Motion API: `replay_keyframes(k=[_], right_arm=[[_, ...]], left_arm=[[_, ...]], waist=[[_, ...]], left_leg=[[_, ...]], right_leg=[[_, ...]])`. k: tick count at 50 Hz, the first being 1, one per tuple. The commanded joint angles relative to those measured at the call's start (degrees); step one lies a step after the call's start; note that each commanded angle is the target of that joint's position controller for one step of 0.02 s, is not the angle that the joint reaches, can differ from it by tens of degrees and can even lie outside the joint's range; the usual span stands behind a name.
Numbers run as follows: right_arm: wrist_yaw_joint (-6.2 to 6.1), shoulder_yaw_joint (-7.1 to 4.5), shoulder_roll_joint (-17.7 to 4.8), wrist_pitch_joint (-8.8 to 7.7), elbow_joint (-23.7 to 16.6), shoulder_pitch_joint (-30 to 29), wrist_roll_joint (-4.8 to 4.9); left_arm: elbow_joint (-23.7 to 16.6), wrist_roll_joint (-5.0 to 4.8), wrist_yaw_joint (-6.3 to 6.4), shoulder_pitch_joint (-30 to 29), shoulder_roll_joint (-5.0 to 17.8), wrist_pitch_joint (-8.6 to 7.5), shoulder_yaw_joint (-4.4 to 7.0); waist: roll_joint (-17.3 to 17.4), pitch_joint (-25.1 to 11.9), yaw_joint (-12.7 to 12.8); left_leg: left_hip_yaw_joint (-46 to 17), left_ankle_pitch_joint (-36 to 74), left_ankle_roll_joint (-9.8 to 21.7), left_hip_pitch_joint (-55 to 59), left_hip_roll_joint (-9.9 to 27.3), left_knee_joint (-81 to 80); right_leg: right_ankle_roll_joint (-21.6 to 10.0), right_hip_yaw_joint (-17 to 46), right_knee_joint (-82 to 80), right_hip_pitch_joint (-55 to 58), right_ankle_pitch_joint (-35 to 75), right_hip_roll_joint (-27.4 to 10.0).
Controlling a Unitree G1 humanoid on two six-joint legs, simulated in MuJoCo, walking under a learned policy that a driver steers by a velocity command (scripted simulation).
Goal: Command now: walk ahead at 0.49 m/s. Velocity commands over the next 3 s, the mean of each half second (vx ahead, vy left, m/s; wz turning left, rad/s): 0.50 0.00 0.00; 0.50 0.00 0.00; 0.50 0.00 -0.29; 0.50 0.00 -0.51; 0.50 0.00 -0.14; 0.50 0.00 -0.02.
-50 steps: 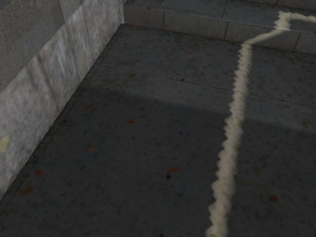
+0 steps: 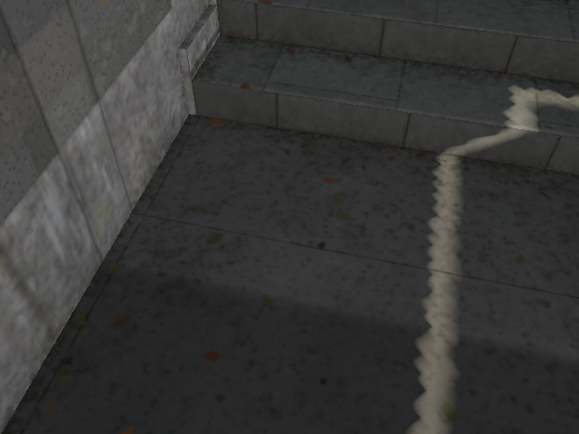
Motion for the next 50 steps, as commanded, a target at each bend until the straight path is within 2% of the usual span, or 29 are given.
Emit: replay_keyframes(k=[1,5,10,12,13,14,15,16,17,18,19,20,21,22,24,26,28,32,37,40,41,42,43,44,45,46,47,48,50], right_arm=[[-1.12,-1.16,-7.4,-1.04,-3.0,-2.2,0.03],[-2.03,-1.42,-9.0,-0.28,-2.0,2.5,0.95],[-2.20,-1.78,-9.6,0.92,-0.1,6.9,1.50],[-2.34,-2.13,-10.3,1.52,0.0,6.5,1.53],[-2.37,-2.27,-10.7,1.83,-0.2,5.5,1.52],[-2.37,-2.08,-10.4,2.14,-0.5,4.2,1.33],[-2.33,-1.30,-8.5,2.22,-1.3,3.7,0.63],[-2.00,0.47,-3.1,1.30,-2.9,8.2,-0.04],[-1.61,1.12,-1.5,-0.28,-2.1,10.3,1.07],[-1.39,-0.52,-8.2,-1.30,-2.9,5.7,2.45],[-1.42,-0.86,-9.4,-1.65,-4.4,0.9,2.90],[-1.77,-1.00,-8.7,-1.37,-4.7,-1.3,2.24],[-2.08,-1.45,-8.1,-0.62,-4.7,-1.5,1.46],[-2.12,-1.41,-6.7,0.25,-4.4,-0.3,1.31],[-2.27,-1.35,-4.9,1.38,-4.2,0.7,1.15],[-2.46,-1.63,-5.2,1.73,-5.6,-2.8,0.81],[-2.40,-1.73,-4.9,1.65,-7.1,-7.4,0.55],[-1.76,-1.33,-3.7,1.19,-9.4,-15.6,0.85],[-0.39,-0.97,-3.9,0.60,-12.2,-23.0,1.47],[0.51,-1.32,-5.2,-0.03,-12.9,-22.4,1.55],[0.53,-1.87,-6.3,-0.19,-12.2,-19.5,1.52],[0.34,-2.88,-8.0,-0.24,-10.5,-13.4,1.40],[-0.08,-4.39,-10.9,-0.18,-7.2,-3.0,1.31],[-0.88,-5.76,-16.7,-0.04,-5.6,6.4,0.35],[-0.68,-5.42,-16.8,0.22,-5.0,8.1,0.49],[-0.84,-4.06,-12.1,0.12,-5.2,5.9,1.00],[-0.86,-3.46,-10.6,0.34,-6.6,0.4,0.72],[-0.70,-2.94,-9.0,0.43,-7.6,-4.3,0.46],[-0.24,-2.11,-6.5,0.26,-7.6,-7.6,-0.23]], left_arm=[[-2.5,0.73,0.42,2.0,2.7,0.22,0.80],[-5.0,0.23,-0.31,-7.4,1.6,-0.45,0.39],[-7.9,-0.55,-2.06,-14.6,2.4,-0.94,0.12],[-8.3,-0.57,-2.68,-13.7,3.5,-1.45,0.46],[-7.9,-0.54,-2.80,-11.0,4.5,-1.70,0.92],[-6.1,-0.42,-2.69,-4.8,6.3,-1.85,1.99],[-2.9,-0.27,-2.29,6.3,9.9,-1.98,3.61],[-1.5,0.92,-1.98,15.5,16.6,-1.73,5.19],[-0.6,0.67,-2.29,17.4,14.4,-1.42,4.60],[-1.4,0.33,-2.34,13.2,10.0,-1.57,3.20],[-2.8,0.28,-2.25,7.7,7.6,-1.45,2.40],[-3.5,0.49,-2.52,3.2,6.0,-1.38,1.78],[-3.7,0.76,-2.76,1.1,4.4,-1.51,1.31],[-3.2,1.02,-3.00,0.7,3.7,-1.53,1.11],[-1.7,0.97,-2.97,2.7,4.7,-1.85,1.42],[-0.6,1.05,-2.39,4.7,6.3,-1.84,1.86],[0.3,0.93,-1.71,6.6,6.5,-1.40,1.88],[1.6,0.40,-0.91,9.7,7.3,-0.91,1.90],[4.3,-0.12,-0.51,14.0,7.8,0.10,2.27],[4.8,-0.31,-0.13,13.0,8.7,0.87,2.80],[4.5,-0.26,-0.08,11.9,9.3,1.09,2.96],[4.2,-0.17,-0.08,10.6,9.3,1.40,2.92],[3.6,0.24,-0.11,9.9,7.9,1.58,2.34],[2.3,1.14,-0.27,13.6,3.9,0.95,0.94],[2.8,0.82,-0.80,17.1,-1.1,-0.67,-0.66],[2.3,-1.12,-1.14,12.0,5.4,-1.85,1.02],[0.8,-1.41,-1.24,7.4,8.1,-2.47,1.68],[0.5,-0.77,-0.86,5.2,8.0,-2.42,1.88],[0.7,-0.03,-0.51,6.7,5.7,-0.87,2.20]], waist=[[4.3,3.1,2.7],[4.4,3.1,-0.7],[5.1,4.8,-2.9],[5.8,4.1,-1.6],[6.5,2.7,0.3],[6.3,-0.9,3.8],[4.5,-8.2,8.2],[-7.4,-17.9,8.5],[-15.1,-23.1,7.9],[-9.5,-15.5,7.7],[-5.7,-9.7,6.2],[-1.3,-5.7,4.3],[-1.3,-3.5,2.5],[-2.2,-2.6,1.2],[-1.8,-1.4,0.2],[-0.8,0.1,0.5],[-0.7,1.0,1.5],[-1.1,2.7,3.9],[-1.2,5.5,5.8],[-2.0,4.4,4.1],[-2.9,2.4,2.3],[-3.2,-1.3,-1.2],[-2.0,-7.7,-5.5],[6.7,-16.7,-5.8],[18.3,-22.7,-4.1],[13.9,-17.2,-4.9],[10.2,-9.6,-3.6],[5.2,-5.9,-1.6],[5.9,-3.3,2.1]], left_leg=[[-11.9,4.5,9.7,-6.0,16.0,-11.8],[-9.3,5.4,7.1,-0.8,15.1,-10.9],[-10.2,3.8,6.4,8.4,18.7,-7.0],[-11.0,6.5,5.5,11.1,20.1,-4.0],[-10.7,12.2,4.8,11.4,20.0,-1.0],[-8.7,21.9,3.6,10.6,17.8,6.4],[-5.6,23.8,1.8,4.5,14.2,20.1],[-1.1,5.1,-2.2,-16.6,6.6,43.6],[-7.2,-24.0,-3.1,-29.7,1.6,55.8],[-10.9,-21.9,-1.8,-35.2,5.6,60.9],[-9.3,-16.4,-1.1,-35.3,8.8,59.9],[-8.0,-11.8,-1.4,-32.7,11.1,56.2],[-8.1,-8.8,-1.6,-29.6,12.9,52.3],[-7.9,-7.1,-1.9,-26.6,13.4,50.5],[-7.0,-4.9,-2.7,-25.9,13.5,48.1],[-6.9,-0.5,-3.6,-29.7,13.8,43.3],[-6.7,4.7,-4.3,-32.5,13.8,36.8],[-4.8,13.5,-4.3,-30.2,11.9,23.3],[-4.4,10.9,-3.0,-31.8,10.6,15.7],[-3.5,5.0,-1.0,-27.8,9.3,13.1],[-2.2,3.3,-0.2,-22.3,7.7,12.7],[-0.3,3.2,1.0,-13.2,5.5,11.9],[-1.4,4.7,2.9,1.8,6.1,12.8],[-20.4,0.8,9.2,24.5,20.1,13.2],[-44.0,-8.2,14.6,34.6,28.6,3.5],[-41.9,-12.1,11.6,30.6,26.3,0.9],[-33.1,-7.3,9.1,21.5,24.6,-0.3],[-26.6,-1.8,8.0,12.6,22.5,-1.9],[-19.4,2.6,7.3,1.9,19.0,-5.8]], right_leg=[[1.5,0.1,-7.8,-1.5,9.1,-2.4],[1.9,-2.0,-24.7,0.1,17.7,0.1],[1.0,-2.5,-33.5,-0.1,13.0,1.8],[-0.6,-2.9,-35.9,2.7,8.3,2.6],[-1.5,-3.9,-37.0,7.2,6.6,3.9],[-2.8,-5.6,-38.3,15.8,5.9,5.9],[-5.3,-3.1,-37.1,31.3,7.4,3.8],[-12.9,18.7,-38.0,54.8,5.3,-11.2],[-18.0,39.2,-47.4,62.2,-1.5,-17.0],[-14.8,33.6,-48.4,56.1,-3.6,-14.9],[-12.5,24.4,-49.1,47.8,0.0,-12.7],[-11.4,18.1,-51.3,39.5,4.8,-10.1],[-10.3,13.6,-53.3,34.2,7.5,-7.7],[-9.9,11.0,-55.1,30.9,8.7,-6.3],[-10.8,7.3,-56.9,28.5,14.2,-5.3],[-11.1,5.3,-57.9,29.3,17.9,-5.3],[-10.6,3.7,-58.4,30.8,19.0,-5.0],[-9.0,0.5,-59.6,31.9,15.5,-3.5],[-8.7,0.7,-57.1,40.4,14.7,-6.6],[-7.5,0.8,-52.9,43.8,21.3,-8.3],[-6.9,0.3,-49.7,43.8,29.4,-7.9],[-5.9,-1.3,-42.6,42.5,38.7,-6.1],[-4.1,-3.6,-30.4,36.5,39.0,-2.8],[-0.7,-6.3,-8.7,16.6,19.2,3.5],[0.9,-0.5,5.0,1.0,-21.1,11.4],[-0.3,4.3,10.7,-4.9,-20.7,7.8],[-0.8,2.2,10.1,-6.4,-15.1,4.6],[-0.7,0.9,7.4,-3.6,-9.7,1.8],[-0.2,1.2,3.0,3.5,-4.8,-1.3]])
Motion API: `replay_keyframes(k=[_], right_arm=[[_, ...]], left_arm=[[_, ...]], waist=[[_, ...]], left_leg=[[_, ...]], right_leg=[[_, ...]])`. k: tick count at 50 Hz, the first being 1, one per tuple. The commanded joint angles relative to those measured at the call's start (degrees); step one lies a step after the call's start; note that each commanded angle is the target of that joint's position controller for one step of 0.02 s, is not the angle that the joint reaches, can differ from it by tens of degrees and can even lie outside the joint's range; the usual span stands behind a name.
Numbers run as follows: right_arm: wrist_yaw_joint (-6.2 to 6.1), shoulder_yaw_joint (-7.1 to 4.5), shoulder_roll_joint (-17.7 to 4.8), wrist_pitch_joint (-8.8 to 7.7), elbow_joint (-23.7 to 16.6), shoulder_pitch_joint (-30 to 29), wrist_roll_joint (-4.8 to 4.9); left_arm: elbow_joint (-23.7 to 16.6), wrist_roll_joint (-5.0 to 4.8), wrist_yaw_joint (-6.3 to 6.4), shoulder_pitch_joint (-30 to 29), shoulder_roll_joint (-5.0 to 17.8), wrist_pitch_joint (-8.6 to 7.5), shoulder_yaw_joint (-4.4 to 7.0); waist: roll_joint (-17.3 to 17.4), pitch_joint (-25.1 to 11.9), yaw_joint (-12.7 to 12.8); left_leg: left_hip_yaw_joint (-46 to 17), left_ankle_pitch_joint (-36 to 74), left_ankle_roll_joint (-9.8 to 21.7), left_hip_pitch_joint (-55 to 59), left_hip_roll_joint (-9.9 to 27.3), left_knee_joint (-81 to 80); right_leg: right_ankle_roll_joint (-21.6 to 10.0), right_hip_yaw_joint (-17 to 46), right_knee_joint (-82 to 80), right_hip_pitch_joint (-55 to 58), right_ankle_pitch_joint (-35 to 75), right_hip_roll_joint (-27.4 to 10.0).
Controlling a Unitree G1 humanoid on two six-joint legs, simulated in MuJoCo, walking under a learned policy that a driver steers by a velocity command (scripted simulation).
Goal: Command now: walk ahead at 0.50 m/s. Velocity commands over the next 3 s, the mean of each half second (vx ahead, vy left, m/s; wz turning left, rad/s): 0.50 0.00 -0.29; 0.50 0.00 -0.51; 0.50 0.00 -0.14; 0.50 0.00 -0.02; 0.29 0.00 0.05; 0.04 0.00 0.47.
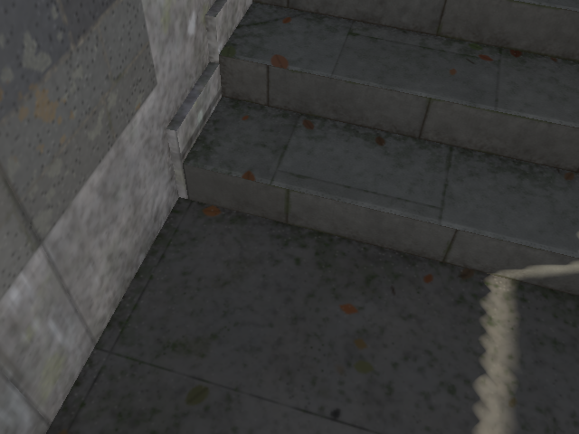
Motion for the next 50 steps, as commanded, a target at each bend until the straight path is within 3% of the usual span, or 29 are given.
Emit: replay_keyframes(k=[1,2,7,14,15,17,18,19,20,21,22,23,24,25,26,27,28,29,30,31,33,39,42,44,46,47,48,49,50], right_arm=[[0.26,-0.76,-5.0,-0.60,-1.7,1.1,-0.46],[0.38,-0.69,-4.8,-1.01,-0.8,3.2,-0.19],[-1.16,-1.12,-7.1,-1.03,1.4,7.7,-0.51],[-2.24,-0.77,-7.8,-0.40,3.4,11.7,-0.53],[-2.50,-0.49,-7.2,0.13,4.0,12.9,-0.58],[-3.08,-0.87,-9.0,1.47,3.8,12.3,-0.71],[-3.32,-0.94,-9.5,1.87,3.7,12.1,-0.67],[-3.80,-1.07,-9.6,2.10,3.7,11.6,0.04],[-4.15,-1.24,-10.4,2.37,3.3,10.9,0.09],[-4.19,-1.50,-11.1,2.64,2.7,10.3,-0.31],[-4.22,-2.01,-12.3,2.87,1.8,8.6,0.05],[-4.26,-1.91,-12.0,2.72,0.6,7.9,0.38],[-3.27,0.15,-5.1,1.20,-1.9,12.9,-1.28],[-2.19,1.30,-3.4,-1.56,-2.3,13.9,-0.90],[-1.31,0.02,-7.6,-3.57,-4.0,6.2,1.61],[-1.14,0.02,-8.9,-4.49,-5.1,3.2,2.11],[-1.46,-0.34,-8.9,-4.46,-4.6,2.8,1.03],[-1.76,-0.96,-9.6,-3.75,-4.3,3.5,0.05],[-1.66,-1.17,-9.1,-2.82,-5.2,3.6,-0.10],[-1.78,-1.12,-7.6,-1.85,-5.6,3.7,-0.41],[-2.18,-1.02,-6.7,-0.82,-6.8,2.1,-1.03],[-2.08,-0.44,-5.2,-1.31,-11.0,-10.8,-0.37],[-1.65,-0.79,-6.9,-1.94,-12.8,-13.5,0.31],[-1.14,-1.21,-8.5,-2.52,-12.7,-12.1,0.30],[-0.78,-1.65,-9.5,-3.01,-11.0,-6.9,-0.12],[-0.99,-2.31,-10.8,-3.33,-9.7,-1.8,-0.95],[-1.36,-2.79,-13.3,-3.57,-8.6,5.9,-1.52],[-1.15,-4.24,-17.9,-2.96,-6.0,12.5,-2.02],[-0.60,-3.32,-12.9,-2.91,-5.8,11.4,0.12]], left_arm=[[-3.1,0.24,0.43,2.7,3.6,0.43,1.41],[-2.7,0.40,0.51,4.1,2.1,1.13,1.13],[-6.1,0.58,0.52,-4.2,3.5,1.94,1.76],[-10.6,0.05,-1.62,-15.0,1.7,1.36,0.99],[-11.6,0.07,-2.32,-17.0,1.8,1.17,0.88],[-13.7,-0.12,-3.38,-19.7,1.7,0.81,0.62],[-14.7,0.02,-4.01,-21.1,1.6,0.69,0.38],[-15.6,-0.29,-4.42,-20.6,1.4,0.68,0.33],[-15.8,-0.33,-4.72,-19.1,2.4,0.77,0.67],[-15.1,-0.31,-4.78,-14.6,3.9,1.01,1.45],[-13.1,-0.30,-4.39,-6.4,6.4,1.27,2.84],[-10.8,-0.38,-3.31,3.6,11.0,1.54,5.06],[-10.2,0.01,-1.99,8.9,17.9,2.01,6.71],[-11.2,0.15,-2.01,7.7,16.8,1.35,5.88],[-11.0,0.84,-1.86,7.3,12.2,1.09,4.80],[-11.8,0.91,-1.67,3.3,10.3,0.88,4.32],[-13.0,0.71,-1.76,-1.4,8.4,0.87,3.60],[-14.0,0.73,-1.77,-4.5,6.8,0.89,2.96],[-14.7,0.85,-1.76,-5.4,6.4,1.15,2.71],[-14.7,0.23,-1.54,-5.6,6.8,1.19,2.80],[-14.8,0.15,-0.86,-4.5,8.8,0.99,3.23],[-14.3,-0.20,0.49,-0.2,10.6,1.64,3.69],[-13.2,-0.45,0.72,2.0,10.1,1.91,3.64],[-13.2,-0.25,1.09,1.7,9.7,2.12,3.57],[-13.7,0.14,1.35,0.6,8.8,2.55,3.26],[-14.1,0.43,1.27,0.3,6.9,2.50,2.51],[-15.0,1.31,1.26,-0.1,4.2,2.40,1.31],[-15.6,-0.32,1.13,8.6,1.6,1.89,0.48],[-14.4,-1.15,1.51,9.1,7.3,1.68,1.23]], waist=[[5.8,-4.4,1.0],[5.6,-3.9,1.6],[4.7,-0.6,-0.1],[4.4,3.0,-4.3],[3.6,3.6,-4.9],[3.8,4.6,-5.4],[4.2,4.8,-5.2],[5.1,4.1,-4.2],[6.4,2.4,-2.8],[8.0,-0.8,-0.4],[8.5,-5.0,4.1],[6.2,-10.4,8.6],[-7.8,-17.7,5.9],[-9.9,-25.3,4.1],[-5.9,-19.4,6.8],[-3.6,-13.0,5.5],[1.6,-8.9,2.4],[1.9,-6.7,0.0],[1.1,-6.1,-1.0],[1.1,-5.3,-1.9],[-0.2,-3.8,-2.0],[-3.0,-2.1,2.9],[-3.8,-2.3,3.7],[-5.0,-2.7,2.6],[-6.3,-3.7,-0.3],[-5.5,-7.4,-2.6],[-1.1,-15.1,-6.3],[19.2,-20.6,-3.2],[16.2,-18.4,-3.7]], left_leg=[[-17.4,4.4,9.5,9.9,14.6,-17.3],[-15.9,7.0,10.2,9.1,15.0,-17.9],[-8.9,12.0,8.7,12.8,14.7,-19.9],[-0.2,13.4,5.4,20.6,15.3,-19.9],[0.2,13.1,5.2,22.7,16.0,-19.5],[1.6,15.3,4.7,25.5,16.7,-17.9],[1.9,19.3,4.4,26.3,17.8,-16.3],[2.4,25.3,4.0,27.9,18.4,-13.6],[3.4,35.3,3.3,28.8,18.5,-9.7],[4.9,47.4,2.7,28.3,18.2,-4.1],[6.7,54.1,1.5,25.9,16.9,6.5],[7.4,45.8,-0.8,16.7,14.0,20.6],[6.5,7.7,-4.2,-7.1,6.1,42.7],[-5.8,-24.3,-4.6,-20.2,-2.0,54.4],[-10.7,-21.1,-2.7,-26.0,2.2,56.2],[-9.5,-15.8,-1.7,-26.3,4.4,53.6],[-8.9,-12.2,-2.0,-22.7,6.8,48.4],[-8.6,-10.4,-2.5,-17.9,8.4,44.2],[-8.5,-9.7,-3.2,-14.9,9.0,41.5],[-8.0,-9.0,-4.0,-14.3,9.1,38.8],[-6.8,-5.3,-5.9,-14.1,8.5,32.8],[-5.9,13.1,-7.2,-10.1,3.5,7.2],[-7.6,12.5,-6.5,-9.0,2.5,2.3],[-8.5,9.2,-5.2,-8.1,2.8,0.2],[-7.5,6.4,-2.6,-2.0,2.4,-2.5],[-7.0,7.4,-0.6,6.3,3.1,-4.2],[-14.8,7.7,3.1,20.8,11.1,-2.7],[-39.5,1.1,13.2,39.7,23.2,-6.4],[-47.1,-12.3,13.0,39.6,25.2,-9.8]], right_leg=[[0.1,2.6,0.1,-9.6,5.9,-6.2],[0.5,2.3,-0.4,-9.8,6.2,-6.4],[1.7,3.0,-10.6,-20.2,19.2,-6.8],[0.5,0.9,-27.7,-21.2,28.2,-3.0],[0.3,0.4,-28.8,-22.1,27.4,-2.6],[-0.1,-1.5,-31.5,-22.2,24.0,-2.2],[-0.7,-2.8,-32.4,-21.3,21.1,-1.6],[-1.7,-4.0,-33.7,-19.9,18.1,-0.8],[-2.7,-5.8,-33.8,-16.6,15.1,0.9],[-4.2,-7.9,-32.4,-9.8,13.6,3.3],[-5.9,-8.9,-33.8,0.8,14.4,5.9],[-8.6,-3.6,-36.4,16.9,17.0,4.7],[-16.9,22.3,-37.0,40.0,15.5,-10.1],[-23.6,48.9,-48.2,48.9,8.9,-18.5],[-19.6,40.8,-49.5,45.9,9.1,-15.3],[-17.3,31.4,-49.5,37.5,15.7,-13.0],[-15.6,24.4,-50.1,27.6,22.4,-10.5],[-14.7,19.9,-51.5,20.1,27.0,-8.4],[-14.6,18.2,-52.8,16.4,28.3,-7.3],[-14.7,17.0,-54.1,13.6,27.7,-6.5],[-14.8,14.4,-55.5,9.5,29.8,-5.2],[-10.4,12.5,-54.4,7.9,20.1,-1.8],[-9.5,16.7,-50.7,12.2,18.6,-3.6],[-8.8,19.8,-47.3,16.0,18.3,-5.4],[-7.6,20.8,-43.0,18.1,25.0,-5.6],[-6.1,18.9,-36.7,17.9,30.7,-2.6],[-4.2,15.4,-22.7,12.2,24.7,0.7],[0.0,9.0,-4.6,-8.6,-2.6,9.6],[0.0,10.9,3.0,-16.5,-10.8,6.5]])
Over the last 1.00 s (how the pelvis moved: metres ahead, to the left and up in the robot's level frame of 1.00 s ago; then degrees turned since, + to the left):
0.55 -0.01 -0.01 1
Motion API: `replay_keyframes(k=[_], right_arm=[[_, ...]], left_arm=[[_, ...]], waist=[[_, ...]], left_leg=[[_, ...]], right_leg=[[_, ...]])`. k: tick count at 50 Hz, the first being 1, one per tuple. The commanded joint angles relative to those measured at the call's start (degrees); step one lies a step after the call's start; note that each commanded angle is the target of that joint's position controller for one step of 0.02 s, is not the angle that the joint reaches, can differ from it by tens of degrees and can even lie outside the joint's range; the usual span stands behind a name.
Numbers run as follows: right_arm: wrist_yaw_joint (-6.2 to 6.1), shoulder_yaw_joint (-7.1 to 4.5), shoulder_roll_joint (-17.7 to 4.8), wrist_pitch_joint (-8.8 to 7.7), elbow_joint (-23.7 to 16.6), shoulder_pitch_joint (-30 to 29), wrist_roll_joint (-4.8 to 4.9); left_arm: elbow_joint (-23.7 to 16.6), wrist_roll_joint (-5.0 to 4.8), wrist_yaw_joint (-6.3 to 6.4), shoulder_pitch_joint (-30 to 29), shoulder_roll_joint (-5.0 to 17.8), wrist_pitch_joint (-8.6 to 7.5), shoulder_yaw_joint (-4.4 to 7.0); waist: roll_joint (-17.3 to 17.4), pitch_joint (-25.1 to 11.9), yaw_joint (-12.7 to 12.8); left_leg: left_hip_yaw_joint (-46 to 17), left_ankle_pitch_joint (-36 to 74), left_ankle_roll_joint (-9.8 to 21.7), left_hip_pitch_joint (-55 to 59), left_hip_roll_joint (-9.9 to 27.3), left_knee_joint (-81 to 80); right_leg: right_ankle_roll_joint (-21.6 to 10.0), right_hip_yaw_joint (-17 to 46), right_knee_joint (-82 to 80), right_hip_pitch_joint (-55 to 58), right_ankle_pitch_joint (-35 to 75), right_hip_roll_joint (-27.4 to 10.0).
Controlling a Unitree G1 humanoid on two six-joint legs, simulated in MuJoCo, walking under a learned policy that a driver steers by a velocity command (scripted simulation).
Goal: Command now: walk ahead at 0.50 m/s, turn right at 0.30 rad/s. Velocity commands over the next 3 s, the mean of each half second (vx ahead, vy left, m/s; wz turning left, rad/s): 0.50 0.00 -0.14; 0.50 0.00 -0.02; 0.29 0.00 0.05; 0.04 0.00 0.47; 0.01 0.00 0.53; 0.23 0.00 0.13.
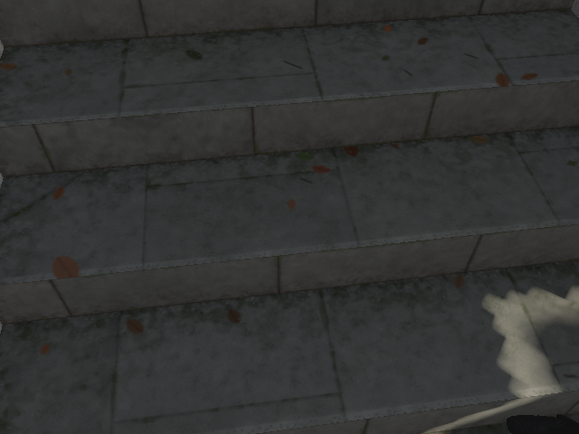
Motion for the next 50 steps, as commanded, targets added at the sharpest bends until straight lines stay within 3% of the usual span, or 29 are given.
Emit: replay_keyframes(k=[1,2,4,7,12,14,18,21,22,23,24,25,27,29,30,33,36,37,39,40,41,42,43,45,46,47,48,49,50], right_arm=[[-0.09,-2.58,-7.7,-0.12,0.8,14.6,0.92],[-0.26,-2.08,-7.0,0.34,0.1,11.7,0.21],[-0.76,-1.20,-6.2,0.61,1.1,10.9,-0.37],[-0.64,-0.91,-5.9,0.24,2.3,11.8,0.08],[-1.12,-1.39,-8.9,0.82,3.6,12.6,1.46],[-1.03,-1.36,-9.1,1.41,4.6,13.5,1.52],[-1.05,-1.19,-9.4,2.21,6.0,14.7,2.34],[-1.02,-0.67,-9.1,2.91,5.9,13.2,3.72],[-0.93,0.26,-7.4,2.88,4.4,12.3,2.02],[-0.24,2.26,0.0,2.04,4.1,16.9,-1.26],[0.64,1.54,-3.5,1.53,6.3,22.1,1.91],[0.65,0.60,-6.1,1.72,5.8,18.2,3.22],[0.02,1.32,-2.4,2.65,3.6,10.0,2.42],[-0.05,2.26,0.9,3.61,2.1,11.0,2.24],[-0.34,3.11,4.1,4.14,2.2,11.6,2.91],[-1.03,5.43,8.1,4.43,-3.4,6.1,3.46],[-0.56,7.93,9.3,3.56,-11.6,-1.9,1.89],[-0.29,8.12,8.8,3.30,-13.1,-4.6,1.08],[-0.78,8.89,8.1,3.42,-17.0,-9.5,-0.79],[-0.93,8.55,7.4,3.35,-16.5,-9.1,-0.54],[-1.08,8.40,6.6,3.33,-14.6,-4.5,0.76],[-1.07,7.72,5.4,2.96,-14.5,-3.8,1.35],[-0.76,6.29,2.9,2.80,-14.2,-1.3,1.98],[0.70,3.64,-2.2,3.15,-10.9,10.3,1.39],[1.42,1.56,-8.4,3.56,-6.1,19.7,-0.36],[0.29,-0.06,-12.2,5.27,-0.5,29.0,-1.82],[-1.12,0.82,-7.7,5.17,1.1,28.2,-2.26],[-0.61,1.83,-3.9,4.75,3.4,22.3,-0.69],[0.53,3.14,1.8,4.48,6.4,19.3,-0.70]], left_arm=[[-4.4,-0.99,0.02,0.8,8.3,-1.48,0.60],[-5.1,-0.35,0.02,-3.0,7.5,-1.43,0.38],[-6.5,1.39,-0.37,-6.2,5.3,-1.74,0.25],[-6.4,1.29,-0.86,-5.0,2.8,-1.01,-0.24],[-9.4,1.22,-0.78,-13.2,-0.3,-1.20,-1.74],[-9.1,0.25,-0.88,-15.0,0.2,-1.04,-1.63],[-9.5,0.29,-1.28,-17.0,1.3,-0.53,-1.46],[-6.4,1.86,-0.30,-4.1,4.5,-0.16,0.84],[-3.6,2.26,-0.04,6.2,8.1,0.20,1.96],[-3.0,2.23,0.06,7.4,11.9,1.31,1.82],[-1.4,2.51,-0.59,12.0,11.0,1.30,2.26],[-1.4,1.60,-1.15,8.4,7.7,0.84,1.55],[-0.6,1.81,-1.75,3.0,2.3,1.10,-0.70],[1.4,2.27,-2.03,0.4,-0.8,1.05,-2.14],[4.4,2.43,-2.22,4.1,-1.9,1.23,-2.61],[10.2,2.53,-2.04,9.5,-2.6,1.35,-3.83],[11.2,2.20,-1.48,5.9,-2.7,1.43,-5.21],[11.0,2.67,-0.95,5.5,-2.4,1.50,-5.49],[12.1,0.66,0.96,9.6,1.0,1.09,-4.58],[13.0,-0.76,1.34,10.5,1.2,0.74,-4.32],[13.6,-1.49,1.43,8.8,2.2,0.72,-4.31],[13.7,-1.34,1.37,12.0,4.4,0.68,-3.78],[14.4,-0.04,1.51,14.6,6.2,0.88,-3.60],[14.8,1.78,1.69,11.1,7.0,1.80,-3.04],[11.6,2.83,1.41,11.4,3.2,0.52,-3.32],[11.9,3.50,-0.96,12.1,-4.4,-1.17,-4.16],[12.2,2.16,-3.94,9.4,-3.8,-2.63,-2.92],[6.5,0.16,-5.15,-1.5,-5.4,-3.26,-3.26],[1.0,-0.43,-4.86,-10.5,-7.1,-3.15,-4.35]], waist=[[10.0,-9.3,-7.4],[5.7,-5.2,-6.8],[4.0,-1.0,-4.8],[6.6,-1.0,-3.8],[4.7,0.1,-5.1],[7.4,-0.9,-5.7],[8.8,-0.5,-5.3],[7.9,-7.2,2.4],[2.6,-13.2,6.1],[-13.5,-13.1,0.9],[-12.2,-17.1,2.6],[-5.4,-8.3,2.2],[-2.3,1.3,0.8],[-3.6,4.2,-3.3],[-6.3,3.7,-2.7],[-4.1,6.3,-3.0],[0.1,8.3,-5.2],[-0.3,6.1,-4.6],[-1.1,-0.2,-3.6],[-1.8,-2.8,-3.4],[-5.0,-5.1,-6.1],[-7.0,-8.1,-6.0],[-11.6,-11.1,-7.8],[-17.3,-14.4,-13.9],[0.1,-20.0,-13.9],[24.9,-24.9,-14.3],[14.4,-22.2,-13.5],[8.4,-7.8,-10.2],[4.0,1.5,-7.9]], left_leg=[[-34.7,-17.0,12.1,38.1,23.1,-12.3],[-27.3,-11.5,10.2,32.1,20.4,-13.2],[-19.4,-0.2,9.6,23.5,17.2,-15.7],[-13.0,7.3,10.6,19.9,15.1,-18.4],[-6.1,14.5,9.6,17.7,13.6,-20.1],[-4.3,14.9,8.4,17.4,13.3,-18.1],[-6.0,16.6,7.5,19.5,15.6,-14.4],[-2.4,36.0,5.0,20.1,12.3,4.5],[0.1,20.5,1.8,6.2,8.8,21.8],[1.9,-28.1,-1.3,-13.3,1.9,40.9],[-4.0,-30.4,-1.5,-21.7,1.4,54.3],[-2.2,-26.5,-1.7,-28.4,5.0,61.2],[0.4,-21.5,-2.3,-34.0,7.0,70.8],[-0.1,-19.4,-2.5,-36.2,8.6,76.6],[1.9,-21.8,-2.8,-40.5,7.1,90.6],[-2.4,-21.3,-1.0,-58.1,5.7,108.6],[-2.4,-12.3,-0.3,-56.9,6.0,91.6],[2.3,-7.4,-1.3,-51.1,6.0,85.0],[8.4,-3.5,-2.4,-31.9,8.3,69.7],[9.6,-4.5,-1.6,-26.0,9.0,62.7],[11.9,-6.4,0.1,-16.7,7.1,54.4],[14.6,-13.0,1.3,-10.9,3.2,49.0],[15.8,-20.0,2.3,-7.8,-0.6,44.6],[5.5,-20.9,6.3,-2.1,-0.3,28.6],[-16.7,-10.4,12.4,15.3,10.4,21.4],[-52.3,-13.2,21.7,31.3,22.3,-8.0],[-63.9,-25.1,20.4,26.8,26.4,-12.7],[-52.5,-33.3,15.9,17.5,24.4,-10.8],[-39.1,-33.2,13.0,6.8,22.5,-8.4]], right_leg=[[0.6,0.9,25.7,-31.9,0.1,-3.5],[0.8,-1.6,25.0,-31.0,4.3,-5.7],[1.0,-3.7,20.4,-28.3,9.6,-8.7],[2.2,-7.0,15.1,-25.4,12.3,-10.1],[4.2,-10.3,-2.1,-22.5,21.3,-9.7],[4.0,-11.9,-6.4,-18.7,23.4,-8.3],[2.3,-12.4,-11.8,-13.9,22.3,-6.6],[-1.5,-15.3,-22.6,3.5,23.0,-3.5],[-4.3,-3.9,-23.1,21.3,32.2,-12.7],[-8.4,12.1,-19.8,31.1,57.3,-24.7],[-18.0,25.0,-26.6,29.5,31.0,-30.6],[-16.9,20.2,-28.9,23.4,13.0,-27.5],[-13.7,13.9,-33.5,10.0,1.2,-22.5],[-12.0,9.1,-34.7,-0.1,1.7,-20.0],[-12.9,8.3,-35.1,-0.6,3.4,-20.8],[-11.0,5.8,-33.1,-0.5,6.3,-23.0],[-6.3,-3.9,-34.1,-10.8,5.0,-17.5],[-6.8,-6.3,-36.1,-15.1,8.1,-15.2],[-10.1,-5.0,-46.2,-18.9,16.1,-16.6],[-9.6,-6.7,-47.6,-12.3,25.1,-16.8],[-8.6,-11.5,-44.8,-8.4,44.9,-15.5],[-8.5,-12.1,-39.3,-1.5,70.4,-16.1],[-8.2,-11.0,-32.8,7.6,96.8,-18.2],[-6.9,-10.4,-15.2,19.2,112.2,-20.1],[-5.6,-10.2,2.1,2.2,95.6,-15.2],[-3.1,-5.3,25.7,-19.4,20.1,0.0],[-2.0,6.0,51.9,-28.0,10.5,2.5],[-3.3,3.4,58.8,-39.6,10.5,-0.3],[-5.2,-1.1,60.8,-45.2,12.4,-3.5]])
Over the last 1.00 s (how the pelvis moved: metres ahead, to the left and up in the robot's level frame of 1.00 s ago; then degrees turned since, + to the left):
0.57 -0.11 -0.01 -26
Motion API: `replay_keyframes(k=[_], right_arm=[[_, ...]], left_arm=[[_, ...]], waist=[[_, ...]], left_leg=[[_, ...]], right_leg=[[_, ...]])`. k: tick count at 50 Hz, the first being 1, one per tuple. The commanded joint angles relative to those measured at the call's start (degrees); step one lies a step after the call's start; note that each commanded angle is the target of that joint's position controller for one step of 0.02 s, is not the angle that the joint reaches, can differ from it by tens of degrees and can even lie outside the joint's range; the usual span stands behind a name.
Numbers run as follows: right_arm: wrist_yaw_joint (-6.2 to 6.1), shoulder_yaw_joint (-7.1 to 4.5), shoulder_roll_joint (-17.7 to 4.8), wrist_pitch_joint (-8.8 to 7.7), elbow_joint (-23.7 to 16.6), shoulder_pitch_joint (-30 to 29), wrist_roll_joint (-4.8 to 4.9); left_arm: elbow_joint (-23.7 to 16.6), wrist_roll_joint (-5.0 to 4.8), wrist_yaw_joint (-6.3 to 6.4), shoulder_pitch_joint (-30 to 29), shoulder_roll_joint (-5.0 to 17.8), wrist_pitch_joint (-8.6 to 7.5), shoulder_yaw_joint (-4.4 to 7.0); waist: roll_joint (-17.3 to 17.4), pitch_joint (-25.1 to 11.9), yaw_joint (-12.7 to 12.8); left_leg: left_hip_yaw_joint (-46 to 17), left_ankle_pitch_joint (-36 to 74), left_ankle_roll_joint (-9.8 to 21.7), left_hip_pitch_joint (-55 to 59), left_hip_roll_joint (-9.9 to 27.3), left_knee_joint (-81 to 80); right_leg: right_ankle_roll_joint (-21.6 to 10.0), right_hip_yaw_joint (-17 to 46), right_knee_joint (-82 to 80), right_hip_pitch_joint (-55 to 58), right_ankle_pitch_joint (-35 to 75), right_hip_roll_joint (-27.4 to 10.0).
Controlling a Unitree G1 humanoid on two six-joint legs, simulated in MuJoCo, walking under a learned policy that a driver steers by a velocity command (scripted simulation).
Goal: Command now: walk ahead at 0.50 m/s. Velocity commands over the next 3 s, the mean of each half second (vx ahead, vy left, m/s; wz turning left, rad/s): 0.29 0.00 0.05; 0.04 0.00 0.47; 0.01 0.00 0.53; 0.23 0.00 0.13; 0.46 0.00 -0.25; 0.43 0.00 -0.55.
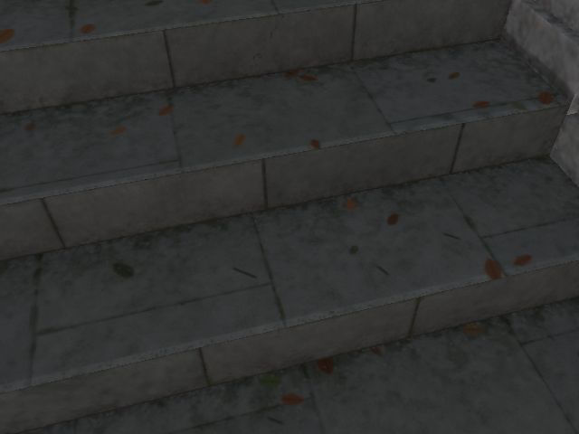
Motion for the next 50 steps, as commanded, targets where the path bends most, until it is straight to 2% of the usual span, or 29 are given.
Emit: replay_keyframes(k=[1,2,3,5,8,11,15,18,19,20,21,22,23,24,25,26,27,28,29,31,33,36,40,42,44,46,48,49,50], right_arm=[[1.25,-0.46,1.5,0.26,10.3,13.0,-0.63],[1.88,0.29,5.3,0.23,12.2,11.3,-1.29],[2.34,0.27,6.0,0.45,14.3,11.8,-0.99],[2.78,-0.21,4.0,0.35,15.6,12.0,-0.67],[2.11,-0.01,2.0,0.17,15.0,10.5,-1.51],[-0.09,-0.02,-0.6,0.35,18.0,20.1,-1.56],[-3.44,-1.00,-2.2,2.36,19.4,29.7,-0.32],[-5.56,-1.25,-1.6,3.83,18.8,30.5,0.02],[-5.87,-2.25,-3.6,4.63,17.0,26.9,1.01],[-5.46,-2.61,-3.9,4.98,17.4,28.5,1.37],[-4.36,-2.80,-4.9,4.71,18.4,31.2,0.92],[-2.90,-2.86,-6.3,3.83,18.2,31.1,0.50],[-2.20,-3.39,-8.3,2.65,16.7,26.1,0.30],[-1.74,-3.06,-4.0,0.86,14.4,27.9,0.03],[-0.97,-3.10,-5.7,-0.79,12.5,20.7,0.53],[0.21,-3.61,-3.9,-1.00,13.8,20.3,0.77],[0.82,-4.33,-1.6,-0.11,11.8,17.3,2.36],[-0.25,-3.65,1.9,2.28,7.1,10.7,3.04],[-1.48,-3.15,3.5,4.42,5.7,10.3,2.20],[-3.07,-3.58,2.2,6.35,5.2,14.9,1.58],[-3.78,-3.36,2.1,6.95,3.5,14.5,1.45],[-4.78,-3.43,-0.9,7.50,-0.1,11.0,0.67],[-5.16,-3.24,-3.1,8.52,-5.2,5.6,0.40],[-3.82,-3.85,-4.3,8.61,-5.8,6.1,0.51],[-3.73,-4.42,-5.1,9.20,-4.9,8.3,0.63],[-3.56,-5.09,-5.7,9.47,-6.1,7.0,1.11],[-2.50,-6.21,-5.8,8.78,-5.0,7.3,2.06],[-1.86,-7.15,-6.9,8.02,-2.8,10.2,2.16],[-1.77,-8.29,-10.2,7.22,-2.5,15.0,1.57]], left_arm=[[-13.8,-1.12,-1.20,-14.2,-1.1,-2.20,-0.63],[-13.4,-1.48,-0.70,-9.1,-2.0,-1.32,-1.05],[-13.2,-2.07,-0.67,-6.0,-3.5,-0.74,-1.86],[-13.8,-1.76,-0.36,-5.4,-5.3,-0.18,-3.31],[-14.4,-0.21,0.93,-8.5,-2.0,0.79,-3.06],[-14.2,0.18,2.00,-12.6,-3.3,1.18,-3.20],[-21.3,0.21,0.43,-28.8,-4.6,0.04,-4.52],[-26.1,0.14,-0.94,-36.5,-6.4,-0.70,-6.00],[-27.2,-0.34,-1.40,-37.9,-8.1,-0.21,-7.30],[-26.6,-1.06,-1.18,-36.5,-7.0,0.22,-6.83],[-24.9,-1.69,-0.81,-32.6,-3.6,0.33,-5.07],[-22.7,-1.66,-0.55,-24.1,-0.7,-0.14,-3.13],[-20.4,-1.11,-0.01,-16.0,4.1,-0.29,-1.23],[-19.1,0.83,0.57,-9.5,6.6,-0.53,0.21],[-17.4,3.55,2.57,1.3,12.3,0.81,2.41],[-17.7,5.02,3.91,-1.2,13.1,1.25,2.51],[-18.6,4.21,3.99,-8.9,10.3,1.73,1.82],[-17.7,2.05,4.45,-14.6,5.2,2.22,0.75],[-15.4,1.07,4.26,-18.7,0.6,2.18,-0.21],[-12.6,1.52,3.31,-20.6,-1.8,1.00,-0.60],[-11.3,2.04,3.52,-19.5,-2.3,0.70,-0.72],[-11.8,2.64,5.12,-17.2,1.4,1.61,0.01],[-15.0,1.37,8.37,-15.9,8.5,2.98,2.08],[-18.0,0.35,8.50,-20.2,11.6,2.10,3.23],[-19.0,0.47,7.48,-21.5,12.2,2.08,3.63],[-18.4,-0.74,7.00,-19.6,11.7,3.07,4.19],[-16.2,-2.09,6.52,-15.7,9.9,5.32,4.32],[-14.3,-1.24,5.82,-11.1,8.2,6.11,4.07],[-14.8,-0.13,5.13,-11.9,6.5,6.66,3.91]], waist=[[0.3,7.3,-0.5],[0.2,7.1,3.2],[1.8,7.3,4.7],[1.1,7.6,6.3],[0.5,7.4,5.8],[6.3,3.6,2.0],[5.6,3.9,-4.7],[4.9,4.0,-4.9],[5.9,4.5,-3.5],[5.8,4.8,-3.0],[9.6,2.7,-2.0],[13.7,-0.6,2.9],[17.2,-6.1,7.8],[7.0,-17.7,7.7],[-4.4,-27.4,14.7],[-12.8,-31.2,12.0],[-7.2,-24.6,7.8],[-5.9,-11.5,4.9],[-4.0,-1.9,1.4],[-3.5,2.5,-3.1],[-3.8,4.3,-4.0],[-7.0,3.5,-3.7],[-8.3,1.5,-2.4],[-6.1,-1.2,-2.6],[-5.3,-1.3,-2.5],[-5.3,1.1,-1.0],[-2.5,3.5,0.4],[3.2,3.1,1.1],[11.4,4.9,-0.8]], left_leg=[[-38.5,-5.3,6.1,14.3,16.6,-41.8],[-30.2,-0.9,3.6,11.0,13.6,-41.2],[-25.0,2.0,2.6,11.8,11.9,-42.6],[-16.9,6.3,1.2,12.8,10.7,-42.8],[-7.1,15.6,2.4,6.0,7.9,-45.3],[-9.7,31.3,5.4,18.1,10.3,-43.5],[-16.2,34.7,4.3,41.3,14.1,-43.1],[-17.3,36.9,3.8,41.0,16.5,-48.7],[-14.5,40.8,4.1,33.6,16.9,-55.8],[-13.0,44.9,3.7,30.9,15.6,-56.2],[-11.2,63.8,4.2,31.4,14.0,-53.4],[-9.3,90.7,2.9,36.5,14.0,-46.5],[-7.5,102.6,1.5,37.7,12.0,-39.1],[-7.2,98.0,-2.3,18.1,8.4,-23.9],[-8.2,54.7,-5.2,13.3,-0.2,-6.5],[-13.7,6.1,-7.3,9.1,-5.7,22.4],[-18.6,3.3,-6.3,2.5,-3.8,35.9],[-14.1,3.8,-4.6,-4.3,-1.1,36.3],[-12.6,4.6,-2.8,-5.0,0.7,37.3],[-9.9,8.0,-1.0,-1.1,0.3,37.3],[-10.9,15.3,-0.6,-3.7,-0.5,37.4],[-10.4,22.1,-3.8,-9.2,-0.2,30.8],[-8.6,16.1,-9.2,-7.5,3.4,16.5],[-7.3,12.5,-8.1,1.5,5.1,7.2],[-4.2,9.5,-5.7,11.5,4.4,3.5],[-2.9,5.9,-3.6,10.8,4.4,-6.8],[0.7,5.6,-1.0,13.5,1.9,-28.0],[0.4,7.9,-0.2,19.7,-1.3,-35.4],[-14.5,11.3,3.3,26.1,6.2,-38.5]], right_leg=[[-4.1,1.5,36.2,-34.2,0.4,-2.2],[-5.0,2.4,38.7,-33.7,2.9,-2.5],[-5.8,2.4,42.3,-36.8,2.7,-1.8],[-5.3,2.8,39.9,-43.2,5.8,-2.7],[0.4,-3.6,25.9,-39.3,13.4,-3.1],[4.4,-9.5,32.5,-46.7,11.4,-4.9],[6.4,-10.5,27.3,-64.9,3.4,-9.3],[6.9,-11.5,13.0,-57.2,5.5,-12.4],[5.1,-13.8,-1.5,-42.5,-6.5,-12.3],[4.5,-16.6,-8.7,-31.1,-10.0,-9.3],[2.9,-23.1,-11.1,-21.4,-11.5,-3.7],[0.5,-19.2,-14.5,-13.8,-3.3,-2.5],[-1.9,-14.1,-18.2,-5.0,5.8,-3.6],[-9.6,3.2,-17.4,18.8,17.2,-13.7],[-16.1,21.2,-38.7,29.5,27.9,-23.0],[-19.9,35.3,-52.5,27.0,17.6,-30.2],[-15.2,30.6,-52.8,16.9,2.5,-29.5],[-9.5,16.4,-50.3,4.7,-8.2,-26.3],[-4.6,6.8,-49.3,-6.0,-10.6,-23.4],[-0.5,-4.8,-48.5,-13.4,-11.4,-20.3],[-1.0,-7.7,-50.8,-14.2,-8.9,-20.5],[-2.0,-11.8,-53.5,-8.6,-9.1,-20.8],[-5.8,-11.0,-58.8,-1.2,-9.9,-24.5],[-5.2,-12.8,-60.8,-1.1,-8.5,-26.0],[-4.7,-15.2,-59.8,-4.1,-12.8,-26.4],[-4.3,-15.4,-58.1,1.1,-16.3,-26.3],[-2.1,-17.2,-51.4,6.2,-19.3,-23.5],[-0.2,-19.8,-42.1,4.3,-20.0,-19.7],[3.2,-22.8,-24.5,-8.3,-22.8,-15.0]])
Over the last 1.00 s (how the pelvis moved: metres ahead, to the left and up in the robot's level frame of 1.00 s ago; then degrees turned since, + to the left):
0.47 0.00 0.08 -3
